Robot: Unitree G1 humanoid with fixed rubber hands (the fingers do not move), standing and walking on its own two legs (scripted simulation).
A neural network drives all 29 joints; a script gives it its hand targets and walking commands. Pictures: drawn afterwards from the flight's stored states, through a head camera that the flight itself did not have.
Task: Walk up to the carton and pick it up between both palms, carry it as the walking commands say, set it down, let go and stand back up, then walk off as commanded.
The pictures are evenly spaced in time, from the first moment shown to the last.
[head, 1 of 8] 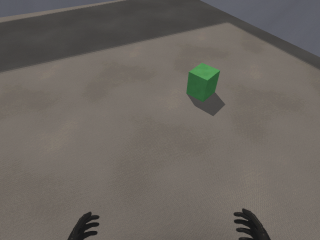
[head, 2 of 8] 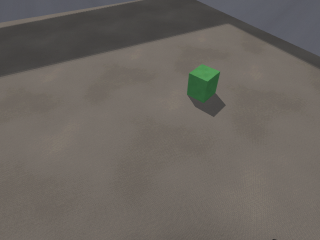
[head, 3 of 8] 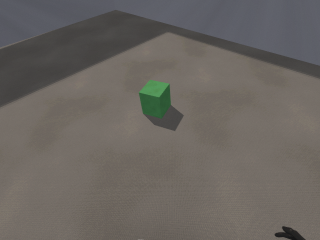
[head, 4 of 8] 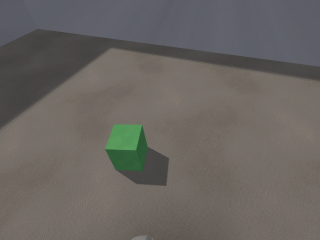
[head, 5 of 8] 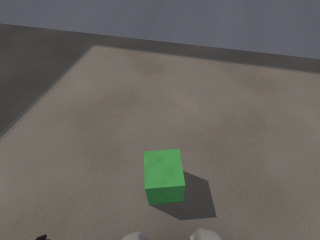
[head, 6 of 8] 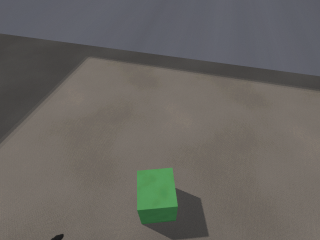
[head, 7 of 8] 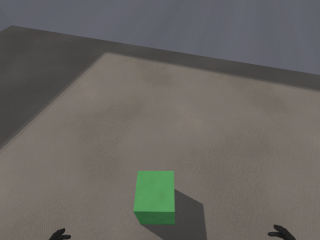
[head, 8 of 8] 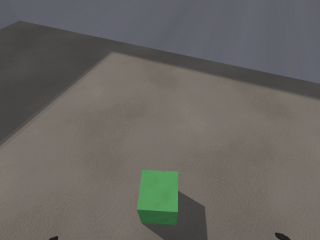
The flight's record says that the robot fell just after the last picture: no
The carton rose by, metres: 0.00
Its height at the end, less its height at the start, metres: +0.00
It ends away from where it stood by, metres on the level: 0.00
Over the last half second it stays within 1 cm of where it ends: yes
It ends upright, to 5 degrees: yes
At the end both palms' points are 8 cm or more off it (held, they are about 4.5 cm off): yes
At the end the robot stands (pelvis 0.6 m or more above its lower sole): yes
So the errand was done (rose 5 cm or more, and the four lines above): no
